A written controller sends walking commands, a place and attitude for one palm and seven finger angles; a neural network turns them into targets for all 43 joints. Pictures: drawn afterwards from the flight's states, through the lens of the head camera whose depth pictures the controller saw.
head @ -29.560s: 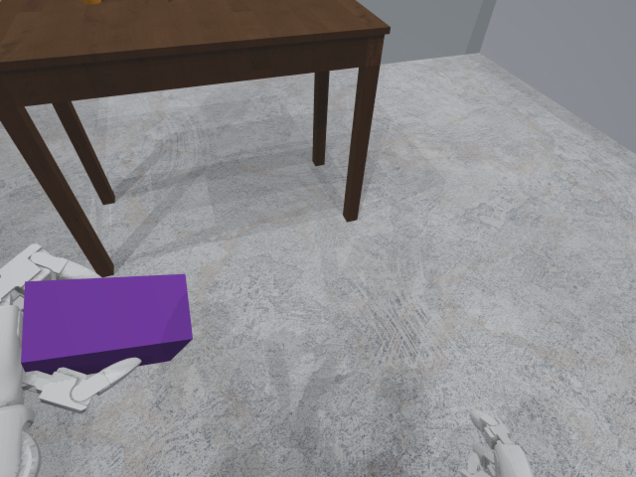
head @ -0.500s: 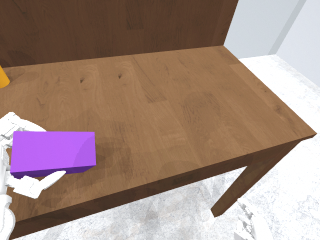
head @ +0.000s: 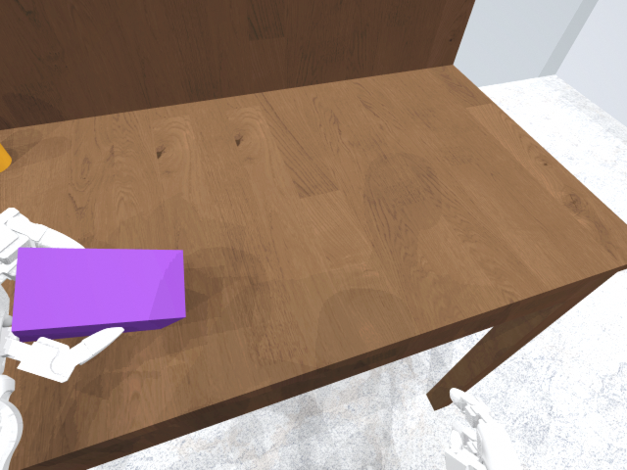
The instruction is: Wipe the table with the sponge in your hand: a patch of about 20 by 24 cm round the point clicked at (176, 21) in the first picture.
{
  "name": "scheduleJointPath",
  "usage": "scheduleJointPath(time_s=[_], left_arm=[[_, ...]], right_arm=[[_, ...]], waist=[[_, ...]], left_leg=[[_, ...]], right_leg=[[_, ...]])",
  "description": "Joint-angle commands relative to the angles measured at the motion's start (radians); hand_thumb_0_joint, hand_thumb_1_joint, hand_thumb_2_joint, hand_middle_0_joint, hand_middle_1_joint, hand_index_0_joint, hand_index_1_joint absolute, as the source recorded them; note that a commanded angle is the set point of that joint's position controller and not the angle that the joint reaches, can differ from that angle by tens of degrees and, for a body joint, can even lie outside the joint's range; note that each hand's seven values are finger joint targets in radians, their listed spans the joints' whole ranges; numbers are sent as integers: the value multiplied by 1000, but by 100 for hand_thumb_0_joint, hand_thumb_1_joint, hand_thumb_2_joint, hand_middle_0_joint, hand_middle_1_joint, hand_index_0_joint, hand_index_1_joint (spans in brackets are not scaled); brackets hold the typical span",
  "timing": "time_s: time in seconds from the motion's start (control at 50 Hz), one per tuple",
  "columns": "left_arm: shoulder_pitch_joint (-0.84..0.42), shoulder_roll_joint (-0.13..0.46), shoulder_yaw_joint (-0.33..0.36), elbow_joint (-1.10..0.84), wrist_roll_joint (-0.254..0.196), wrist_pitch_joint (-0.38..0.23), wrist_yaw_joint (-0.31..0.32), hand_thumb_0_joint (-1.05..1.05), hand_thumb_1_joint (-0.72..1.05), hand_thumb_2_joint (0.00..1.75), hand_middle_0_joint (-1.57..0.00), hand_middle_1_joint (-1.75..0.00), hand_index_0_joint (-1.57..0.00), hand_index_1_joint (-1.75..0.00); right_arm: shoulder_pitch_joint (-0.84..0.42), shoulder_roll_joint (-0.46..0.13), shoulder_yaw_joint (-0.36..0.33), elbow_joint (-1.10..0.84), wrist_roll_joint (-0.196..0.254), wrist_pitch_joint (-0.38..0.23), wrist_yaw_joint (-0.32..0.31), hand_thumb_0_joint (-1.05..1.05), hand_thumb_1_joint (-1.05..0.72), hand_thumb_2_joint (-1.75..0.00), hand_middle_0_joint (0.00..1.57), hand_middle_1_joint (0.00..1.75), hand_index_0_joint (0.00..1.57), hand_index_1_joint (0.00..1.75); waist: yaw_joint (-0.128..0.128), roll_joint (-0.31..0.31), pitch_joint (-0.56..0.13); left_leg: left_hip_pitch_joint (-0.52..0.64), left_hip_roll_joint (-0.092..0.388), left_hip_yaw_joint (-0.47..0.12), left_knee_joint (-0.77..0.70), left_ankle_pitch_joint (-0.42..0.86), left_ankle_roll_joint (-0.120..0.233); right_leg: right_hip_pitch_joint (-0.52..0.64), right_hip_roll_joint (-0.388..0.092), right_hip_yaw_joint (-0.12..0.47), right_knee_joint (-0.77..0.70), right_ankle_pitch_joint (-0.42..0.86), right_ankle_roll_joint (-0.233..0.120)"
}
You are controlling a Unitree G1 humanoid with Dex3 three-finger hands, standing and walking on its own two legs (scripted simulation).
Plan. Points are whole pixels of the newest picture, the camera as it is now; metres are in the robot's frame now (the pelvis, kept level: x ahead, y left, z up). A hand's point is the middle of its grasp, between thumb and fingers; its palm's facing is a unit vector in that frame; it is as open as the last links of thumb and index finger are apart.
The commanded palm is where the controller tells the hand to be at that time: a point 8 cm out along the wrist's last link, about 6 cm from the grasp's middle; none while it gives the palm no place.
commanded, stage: come to a stop and stand still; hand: left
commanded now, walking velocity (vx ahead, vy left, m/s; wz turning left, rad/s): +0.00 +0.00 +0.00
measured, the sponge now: (127, 294) +0.25 +0.21 +0.14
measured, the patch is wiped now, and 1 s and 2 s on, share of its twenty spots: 0.00 0.00 0.00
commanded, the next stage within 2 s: look again from close up in 0.34 s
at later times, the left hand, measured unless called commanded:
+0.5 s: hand (51, 309) +0.21 +0.26 +0.16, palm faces +0.40 -0.85 -0.34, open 10.3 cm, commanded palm +0.15 +0.29 +0.18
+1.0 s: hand (46, 319) +0.21 +0.26 +0.16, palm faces +0.41 -0.84 -0.36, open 10.3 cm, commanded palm +0.14 +0.28 +0.18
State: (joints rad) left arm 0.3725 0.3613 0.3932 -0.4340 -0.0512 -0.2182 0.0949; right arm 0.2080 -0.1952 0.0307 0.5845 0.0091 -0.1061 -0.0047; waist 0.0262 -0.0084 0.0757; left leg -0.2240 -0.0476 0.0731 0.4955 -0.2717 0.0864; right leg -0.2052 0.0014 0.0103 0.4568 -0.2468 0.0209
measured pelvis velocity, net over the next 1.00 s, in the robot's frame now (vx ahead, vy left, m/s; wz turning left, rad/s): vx -0.01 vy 0.00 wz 0.01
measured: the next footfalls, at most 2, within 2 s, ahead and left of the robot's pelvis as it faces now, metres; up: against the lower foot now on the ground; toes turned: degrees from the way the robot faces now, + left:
none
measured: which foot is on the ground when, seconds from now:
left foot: down 0.00-1.00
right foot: down 0.00-1.00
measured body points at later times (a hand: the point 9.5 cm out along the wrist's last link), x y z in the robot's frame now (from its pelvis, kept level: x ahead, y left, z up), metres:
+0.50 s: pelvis -0.01 +0.01 +0.00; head +0.02 +0.03 +0.45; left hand +0.19 +0.30 +0.18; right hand +0.18 -0.21 -0.07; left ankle +0.00 +0.05 -0.74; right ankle +0.00 -0.14 -0.74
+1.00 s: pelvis -0.01 +0.00 +0.01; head +0.01 +0.02 +0.45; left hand +0.18 +0.30 +0.18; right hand +0.17 -0.22 -0.07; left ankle +0.00 +0.06 -0.74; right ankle +0.00 -0.14 -0.74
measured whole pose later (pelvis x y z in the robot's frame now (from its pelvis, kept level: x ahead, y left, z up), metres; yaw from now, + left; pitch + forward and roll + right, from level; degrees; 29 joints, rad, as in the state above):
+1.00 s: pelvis -0.01 +0.00 +0.01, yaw +1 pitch -1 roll -1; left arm 0.41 0.37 0.37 -0.44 -0.05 -0.20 0.11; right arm 0.20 -0.19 0.02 0.57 0.01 -0.08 -0.03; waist 0.03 -0.03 0.07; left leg -0.18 -0.06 0.07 0.41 -0.21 0.08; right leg -0.17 -0.01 0.00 0.39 -0.20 0.02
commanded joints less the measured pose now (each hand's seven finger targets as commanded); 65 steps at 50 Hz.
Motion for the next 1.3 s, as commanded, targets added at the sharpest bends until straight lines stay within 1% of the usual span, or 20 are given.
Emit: scheduleJointPath(time_s=[0.0,0.12,0.14,0.22,0.24,0.32,0.34,0.42,0.7,0.76,0.82,0.84,0.96,1.02,1.04,1.12,1.14,1.22,1.24,1.28], left_arm=[[-34,163,71,-221,15,-50,11,0,10,130,-120,-160,-120,-160],[1,177,93,-216,14,-40,22,0,10,130,-120,-160,-120,-160],[4,138,55,-205,8,-41,16,0,10,130,-120,-160,-120,-160],[-2,172,83,-224,12,-36,23,0,10,130,-120,-160,-120,-160],[-7,137,45,-215,6,-38,18,0,10,130,-120,-160,-120,-160],[-6,176,78,-221,12,-34,25,0,10,130,-120,-160,-120,-160],[-5,143,45,-216,9,-36,19,0,10,130,-120,-160,-120,-160],[3,178,77,-221,11,-32,24,0,10,130,-120,-160,-120,-160],[9,164,62,-209,13,-43,20,0,10,130,-120,-160,-120,-160],[2,169,60,-228,13,-46,21,0,10,130,-120,-160,-120,-160],[27,178,80,-200,18,-40,27,0,10,130,-120,-160,-120,-160],[19,138,42,-188,11,-41,19,0,10,130,-120,-160,-120,-160],[-73,149,34,-229,12,-36,15,0,10,130,-120,-160,-120,-160],[-48,168,57,-224,14,-26,19,0,10,130,-120,-160,-120,-160],[-50,121,10,-211,7,-25,11,0,10,130,-120,-160,-120,-160],[-30,174,62,-241,6,-18,15,0,10,130,-120,-160,-120,-160],[-30,139,31,-229,-1,-18,9,0,10,130,-120,-160,-120,-160],[-6,192,85,-245,-6,-10,14,0,10,130,-120,-160,-120,-160],[-7,146,43,-229,-15,-9,8,0,10,130,-120,-160,-120,-160],[-14,177,67,-247,-19,-8,7,0,10,130,-120,-160,-120,-160]], right_arm=[[-94,-129,-66,-176,11,-56,-7,0,-90,-90,20,30,20,30],[-118,-127,-64,-180,15,-46,-14,0,-90,-90,20,30,20,30],[-100,-127,-63,-180,11,-39,-16,0,-90,-90,20,30,20,30],[-119,-129,-65,-184,16,-39,-22,0,-90,-90,20,30,20,30],[-105,-130,-62,-182,11,-33,-22,0,-90,-90,20,30,20,30],[-126,-128,-61,-186,14,-34,-28,0,-90,-90,20,30,20,30],[-108,-128,-58,-185,9,-27,-28,0,-90,-90,20,30,20,30],[-126,-127,-58,-187,14,-33,-31,0,-90,-90,20,30,20,30],[-98,-131,-65,-176,10,-32,-35,0,-90,-90,20,30,20,30],[-101,-132,-66,-176,11,-32,-35,0,-90,-90,20,30,20,30],[-115,-130,-64,-174,15,-36,-36,0,-90,-90,20,30,20,30],[-98,-129,-60,-168,8,-30,-36,0,-90,-90,20,30,20,30],[-97,-127,-75,-179,11,-30,-30,0,-90,-90,20,30,20,30],[-113,-122,-71,-185,14,-32,-21,0,-90,-90,20,30,20,30],[-97,-122,-69,-184,9,-26,-17,0,-90,-90,20,30,20,30],[-111,-122,-75,-195,19,-27,-11,0,-90,-90,20,30,20,30],[-96,-122,-72,-194,12,-20,-11,0,-90,-90,20,30,20,30],[-113,-119,-75,-200,18,-19,-12,0,-90,-90,20,30,20,30],[-101,-118,-72,-197,13,-13,-13,0,-90,-90,20,30,20,30],[-98,-125,-84,-201,12,-15,-18,0,-90,-90,20,30,20,30]], waist=[[-3,63,-198],[0,73,-192],[-4,63,-188],[-3,71,-192],[-4,78,-187],[-1,92,-181],[-2,78,-185],[-1,78,-174],[-3,63,-155],[-4,108,-152],[-1,69,-145],[-4,55,-141],[-9,150,-120],[-4,119,-140],[-10,109,-138],[-8,88,-155],[-12,90,-154],[-9,91,-164],[-15,77,-164],[-14,58,-165]], left_leg=[[90,129,-111,-66,400,-86],[90,131,-111,-82,362,-89],[76,130,-115,-84,344,-86],[85,127,-115,-93,335,-91],[75,130,-122,-103,325,-91],[72,135,-125,-122,290,-97],[63,135,-130,-125,278,-93],[69,137,-131,-139,235,-97],[30,147,-154,-172,169,-97],[33,149,-162,-190,167,-104],[36,147,-153,-184,133,-100],[32,148,-163,-195,126,-103],[73,201,-200,-253,150,-129],[110,207,-183,-221,209,-126],[92,209,-193,-228,170,-122],[94,196,-160,-178,194,-108],[78,194,-165,-178,178,-101],[79,193,-147,-138,188,-81],[53,188,-146,-131,148,-70],[54,188,-142,-98,162,-63]], right_leg=[[61,-45,9,-16,276,-44],[53,-43,16,-29,255,-44],[60,-45,7,-38,257,-44],[68,-48,25,-48,275,-48],[69,-48,10,-51,259,-46],[76,-50,15,-60,239,-46],[84,-49,2,-65,231,-44],[77,-52,16,-75,215,-46],[110,-56,3,-88,181,-46],[104,-47,-7,-78,160,-43],[94,-51,3,-93,150,-43],[86,-43,-7,-99,142,-42],[43,-11,-19,-41,88,-33],[35,-12,-25,-61,87,-32],[38,-8,-30,-66,78,-32],[60,-16,-17,-93,133,-38],[59,-15,-20,-97,137,-39],[55,-29,10,-98,177,-43],[61,-32,9,-108,170,-44],[54,-49,39,-105,213,-52]])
